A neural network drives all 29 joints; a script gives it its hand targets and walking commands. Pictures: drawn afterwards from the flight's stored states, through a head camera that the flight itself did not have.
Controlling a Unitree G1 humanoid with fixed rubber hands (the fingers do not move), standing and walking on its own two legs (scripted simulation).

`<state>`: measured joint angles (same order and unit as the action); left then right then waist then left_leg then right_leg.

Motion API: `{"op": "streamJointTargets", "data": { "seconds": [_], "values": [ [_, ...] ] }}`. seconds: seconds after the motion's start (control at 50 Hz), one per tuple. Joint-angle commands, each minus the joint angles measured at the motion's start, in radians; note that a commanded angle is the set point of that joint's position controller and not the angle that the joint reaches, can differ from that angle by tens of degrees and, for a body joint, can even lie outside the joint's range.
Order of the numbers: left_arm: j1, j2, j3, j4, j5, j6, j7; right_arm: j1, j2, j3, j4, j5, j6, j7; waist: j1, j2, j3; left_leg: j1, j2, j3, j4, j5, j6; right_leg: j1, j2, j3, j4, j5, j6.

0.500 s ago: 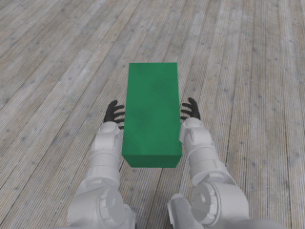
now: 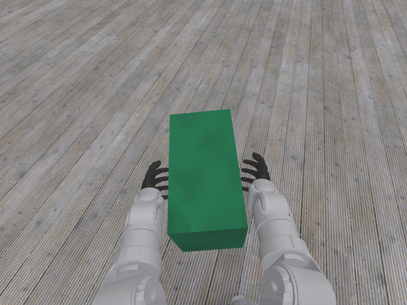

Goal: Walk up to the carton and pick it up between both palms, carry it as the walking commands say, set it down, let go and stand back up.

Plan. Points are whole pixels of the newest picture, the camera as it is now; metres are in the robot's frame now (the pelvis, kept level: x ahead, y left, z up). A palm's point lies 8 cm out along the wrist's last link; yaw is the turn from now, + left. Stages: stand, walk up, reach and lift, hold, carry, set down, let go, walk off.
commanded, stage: reach and lift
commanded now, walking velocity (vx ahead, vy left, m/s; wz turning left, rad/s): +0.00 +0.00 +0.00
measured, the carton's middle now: (206, 181) +0.41 -0.02 -0.06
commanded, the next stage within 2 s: hold in 1.68 s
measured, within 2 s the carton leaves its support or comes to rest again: neither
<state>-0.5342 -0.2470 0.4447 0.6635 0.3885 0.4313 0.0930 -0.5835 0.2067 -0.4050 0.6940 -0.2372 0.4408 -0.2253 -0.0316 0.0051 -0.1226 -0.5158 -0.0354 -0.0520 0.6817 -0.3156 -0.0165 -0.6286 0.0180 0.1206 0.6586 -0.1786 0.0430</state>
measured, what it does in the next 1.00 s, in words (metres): stands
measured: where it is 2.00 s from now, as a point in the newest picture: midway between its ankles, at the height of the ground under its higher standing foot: outside the picture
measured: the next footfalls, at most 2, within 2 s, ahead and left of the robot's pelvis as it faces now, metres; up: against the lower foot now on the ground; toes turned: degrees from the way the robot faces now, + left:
none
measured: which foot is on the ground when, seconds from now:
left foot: down 0.00-1.00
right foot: down 0.00-1.00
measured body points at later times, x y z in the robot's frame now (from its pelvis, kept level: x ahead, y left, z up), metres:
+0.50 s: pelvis +0.00 +0.00 +0.02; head -0.06 +0.00 +0.46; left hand +0.34 +0.11 +0.07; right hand +0.34 -0.13 +0.08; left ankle +0.01 +0.13 -0.72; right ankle +0.09 -0.13 -0.72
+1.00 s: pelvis +0.01 +0.00 +0.02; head -0.05 -0.01 +0.46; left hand +0.33 +0.11 +0.07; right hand +0.34 -0.13 +0.08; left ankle +0.01 +0.13 -0.72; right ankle +0.09 -0.13 -0.72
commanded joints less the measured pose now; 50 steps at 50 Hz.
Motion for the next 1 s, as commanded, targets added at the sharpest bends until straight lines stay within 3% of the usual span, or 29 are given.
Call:
{"op": "streamJointTargets", "data": {
  "seconds": [0.0,0.02,0.04,0.06,0.08,0.14,0.16,0.18,0.22,0.26,0.3,0.36,0.38,0.4,0.42,0.44,0.46,0.52,0.56,0.58,0.6,0.62,0.7,0.76,0.82,0.84,0.86,0.94,0.98],
  "values": [
    [-0.582,-0.941,-0.468,0.032,-0.187,0.002,-0.300,-0.506,1.132,0.477,0.028,0.089,0.045,0.378,0.026,-0.071,-0.347,0.068,-0.063,-0.021,-0.208,0.059,0.039,0.601,0.072,-0.055,-0.131,0.078,0.002],
    [-0.602,-0.944,-0.475,0.009,-0.190,0.001,-0.301,-0.536,1.150,0.491,0.003,0.101,0.045,0.377,0.046,-0.051,-0.365,0.080,-0.062,-0.021,-0.210,0.051,0.041,0.617,0.068,-0.044,-0.135,0.062,-0.001],
    [-0.579,-0.939,-0.464,0.030,-0.189,0.013,-0.302,-0.509,1.149,0.499,0.007,0.103,0.060,0.376,0.044,-0.079,-0.348,0.085,-0.060,-0.025,-0.220,0.055,0.043,0.634,0.060,-0.042,-0.152,0.065,0.001],
    [-0.598,-0.933,-0.454,0.032,-0.185,0.020,-0.302,-0.580,1.169,0.520,-0.011,0.133,0.061,0.377,0.072,-0.055,-0.342,0.073,-0.064,-0.017,-0.223,0.020,0.046,0.654,0.060,-0.037,-0.149,0.028,0.007],
    [-0.648,-0.951,-0.499,-0.009,-0.221,0.024,-0.306,-0.576,1.182,0.545,-0.032,0.144,0.065,0.376,0.055,-0.069,-0.387,0.102,-0.066,-0.017,-0.232,0.038,0.043,0.684,0.064,-0.044,-0.159,0.044,0.008],
    [-0.563,-0.969,-0.510,0.040,-0.223,0.057,-0.307,-0.564,1.169,0.569,-0.053,0.159,0.096,0.377,0.068,-0.066,-0.361,0.143,-0.054,-0.028,-0.252,0.093,0.044,0.708,0.059,-0.050,-0.169,0.100,0.008],
    [-0.617,-0.981,-0.539,-0.023,-0.253,0.052,-0.310,-0.582,1.171,0.579,-0.079,0.175,0.095,0.379,0.050,-0.081,-0.393,0.150,-0.055,-0.031,-0.242,0.103,0.040,0.713,0.062,-0.047,-0.174,0.105,0.005],
    [-0.593,-0.980,-0.525,0.000,-0.243,0.076,-0.308,-0.537,1.155,0.547,-0.037,0.158,0.119,0.379,0.039,-0.076,-0.340,0.157,-0.051,-0.038,-0.260,0.104,0.040,0.714,0.059,-0.059,-0.179,0.108,0.006],
    [-0.617,-0.961,-0.532,-0.045,-0.261,0.083,-0.304,-0.533,1.178,0.557,-0.017,0.176,0.135,0.387,0.060,-0.066,-0.352,0.196,-0.050,-0.039,-0.259,0.107,0.039,0.704,0.057,-0.055,-0.182,0.110,0.004],
    [-0.535,-0.995,-0.538,-0.018,-0.258,0.117,-0.304,-0.490,1.139,0.544,-0.058,0.182,0.153,0.391,0.043,-0.031,-0.328,0.219,-0.044,-0.047,-0.280,0.158,0.030,0.726,0.060,-0.073,-0.186,0.173,-0.003],
    [-0.539,-0.987,-0.536,-0.024,-0.259,0.142,-0.299,-0.452,1.125,0.501,-0.004,0.154,0.184,0.395,0.030,-0.056,-0.306,0.243,-0.044,-0.047,-0.293,0.155,0.024,0.732,0.062,-0.077,-0.211,0.161,-0.004],
    [-0.537,-0.945,-0.500,-0.019,-0.243,0.175,-0.290,-0.472,1.101,0.477,-0.011,0.169,0.209,0.405,0.058,-0.003,-0.220,0.245,-0.031,-0.051,-0.321,0.108,0.025,0.720,0.052,-0.072,-0.218,0.108,-0.011],
    [-0.575,-0.961,-0.502,-0.026,-0.250,0.178,-0.293,-0.500,1.091,0.469,-0.025,0.157,0.217,0.405,0.038,-0.037,-0.229,0.235,-0.035,-0.054,-0.321,0.089,0.023,0.723,0.059,-0.072,-0.227,0.088,-0.011],
    [-0.563,-0.960,-0.502,-0.032,-0.256,0.186,-0.291,-0.509,1.111,0.483,-0.052,0.172,0.223,0.403,0.053,-0.032,-0.213,0.228,-0.036,-0.048,-0.331,0.111,0.028,0.743,0.057,-0.075,-0.227,0.123,-0.008],
    [-0.605,-0.961,-0.522,-0.070,-0.274,0.190,-0.293,-0.487,1.112,0.475,-0.028,0.167,0.234,0.405,0.025,-0.036,-0.209,0.245,-0.030,-0.055,-0.327,0.095,0.026,0.722,0.053,-0.063,-0.236,0.087,-0.014],
    [-0.624,-0.956,-0.513,-0.077,-0.272,0.199,-0.291,-0.499,1.114,0.471,-0.025,0.174,0.239,0.410,0.036,-0.002,-0.217,0.249,-0.027,-0.056,-0.332,0.082,0.024,0.730,0.056,-0.078,-0.225,0.088,-0.015],
    [-0.615,-0.964,-0.504,-0.052,-0.270,0.207,-0.291,-0.497,1.111,0.458,-0.005,0.163,0.247,0.409,0.040,-0.011,-0.192,0.231,-0.020,-0.059,-0.343,0.082,0.025,0.730,0.055,-0.077,-0.228,0.090,-0.017],
    [-0.621,-0.969,-0.513,-0.069,-0.277,0.216,-0.288,-0.511,1.092,0.462,-0.027,0.165,0.253,0.413,0.030,-0.019,-0.208,0.265,-0.025,-0.053,-0.339,0.120,0.019,0.733,0.058,-0.077,-0.237,0.122,-0.016],
    [-0.636,-0.978,-0.506,-0.061,-0.277,0.224,-0.287,-0.512,1.075,0.431,-0.016,0.153,0.258,0.413,0.018,0.011,-0.196,0.250,-0.018,-0.061,-0.345,0.091,0.014,0.728,0.060,-0.081,-0.224,0.110,-0.022],
    [-0.624,-0.970,-0.486,-0.045,-0.272,0.227,-0.285,-0.528,1.078,0.436,-0.013,0.161,0.258,0.415,0.037,0.025,-0.173,0.224,-0.017,-0.053,-0.355,0.058,0.015,0.740,0.055,-0.076,-0.224,0.081,-0.021],
    [-0.612,-0.971,-0.470,-0.016,-0.268,0.228,-0.286,-0.553,1.082,0.442,-0.021,0.159,0.256,0.412,0.035,-0.021,-0.163,0.217,-0.022,-0.049,-0.346,0.076,0.020,0.738,0.060,-0.077,-0.230,0.090,-0.017],
    [-0.620,-0.974,-0.468,-0.043,-0.268,0.227,-0.283,-0.544,1.090,0.434,0.005,0.161,0.261,0.416,0.050,0.009,-0.168,0.220,-0.024,-0.041,-0.346,0.093,0.015,0.741,0.054,-0.069,-0.232,0.097,-0.022],
    [-0.687,-0.980,-0.487,-0.102,-0.295,0.209,-0.284,-0.540,1.108,0.450,0.001,0.162,0.252,0.421,0.043,-0.025,-0.228,0.263,-0.026,-0.042,-0.329,0.114,0.011,0.722,0.059,-0.071,-0.227,0.103,-0.020],
    [-0.649,-0.999,-0.473,-0.085,-0.282,0.210,-0.275,-0.585,1.105,0.467,-0.023,0.171,0.248,0.429,0.076,-0.010,-0.236,0.264,-0.032,-0.029,-0.337,0.116,0.006,0.739,0.062,-0.078,-0.227,0.094,-0.018],
    [-0.618,-1.007,-0.504,-0.118,-0.292,0.208,-0.271,-0.521,1.118,0.487,-0.036,0.175,0.251,0.425,0.075,-0.003,-0.272,0.299,-0.031,-0.037,-0.328,0.207,-0.001,0.749,0.061,-0.070,-0.220,0.182,-0.019],
    [-0.639,-0.988,-0.514,-0.171,-0.299,0.204,-0.270,-0.515,1.127,0.489,-0.043,0.177,0.253,0.426,0.069,-0.031,-0.316,0.328,-0.043,-0.026,-0.325,0.206,0.001,0.765,0.067,-0.075,-0.224,0.185,-0.010],
    [-0.609,-1.010,-0.514,-0.122,-0.291,0.216,-0.274,-0.508,1.127,0.482,-0.042,0.170,0.250,0.421,0.065,-0.003,-0.296,0.328,-0.044,-0.027,-0.329,0.212,-0.001,0.755,0.068,-0.077,-0.225,0.190,-0.014],
    [-0.575,-0.997,-0.511,-0.134,-0.297,0.223,-0.276,-0.496,1.121,0.499,-0.083,0.171,0.253,0.420,0.064,-0.047,-0.307,0.351,-0.047,-0.027,-0.330,0.242,0.005,0.770,0.073,-0.076,-0.227,0.224,-0.004],
    [-0.545,-1.000,-0.501,-0.105,-0.282,0.235,-0.282,-0.467,1.108,0.469,-0.063,0.158,0.259,0.415,0.065,-0.005,-0.255,0.320,-0.049,-0.024,-0.342,0.227,-0.001,0.768,0.066,-0.069,-0.242,0.213,-0.007]
  ]
}}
